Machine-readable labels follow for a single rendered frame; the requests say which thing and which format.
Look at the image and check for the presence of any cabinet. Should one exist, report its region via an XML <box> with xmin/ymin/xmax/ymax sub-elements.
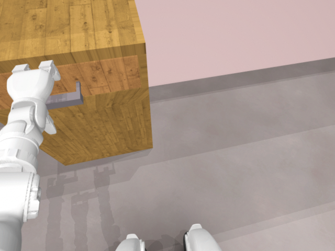
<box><xmin>0</xmin><ymin>0</ymin><xmax>153</xmax><ymax>166</ymax></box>

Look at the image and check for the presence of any handle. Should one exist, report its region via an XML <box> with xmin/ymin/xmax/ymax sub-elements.
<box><xmin>45</xmin><ymin>81</ymin><xmax>84</xmax><ymax>110</ymax></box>

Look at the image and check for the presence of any left robot upper arm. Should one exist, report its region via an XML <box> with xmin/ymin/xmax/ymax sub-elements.
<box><xmin>0</xmin><ymin>172</ymin><xmax>41</xmax><ymax>251</ymax></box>

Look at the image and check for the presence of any right robot shin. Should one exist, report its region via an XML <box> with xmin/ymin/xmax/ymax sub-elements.
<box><xmin>189</xmin><ymin>224</ymin><xmax>202</xmax><ymax>232</ymax></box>

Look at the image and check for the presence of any drawer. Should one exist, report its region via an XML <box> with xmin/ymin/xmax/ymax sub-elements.
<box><xmin>0</xmin><ymin>55</ymin><xmax>141</xmax><ymax>110</ymax></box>

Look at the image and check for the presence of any left robot shin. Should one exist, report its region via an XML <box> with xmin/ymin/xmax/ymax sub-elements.
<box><xmin>126</xmin><ymin>234</ymin><xmax>138</xmax><ymax>239</ymax></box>

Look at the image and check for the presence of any robot left forearm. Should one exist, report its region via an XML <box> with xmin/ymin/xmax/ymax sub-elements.
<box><xmin>0</xmin><ymin>97</ymin><xmax>47</xmax><ymax>175</ymax></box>

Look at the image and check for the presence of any robot left hand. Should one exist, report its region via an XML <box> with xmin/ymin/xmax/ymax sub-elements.
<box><xmin>7</xmin><ymin>60</ymin><xmax>61</xmax><ymax>134</ymax></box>

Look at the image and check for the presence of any robot shin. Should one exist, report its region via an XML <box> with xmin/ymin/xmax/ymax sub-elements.
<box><xmin>189</xmin><ymin>224</ymin><xmax>202</xmax><ymax>232</ymax></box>
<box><xmin>126</xmin><ymin>234</ymin><xmax>138</xmax><ymax>239</ymax></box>

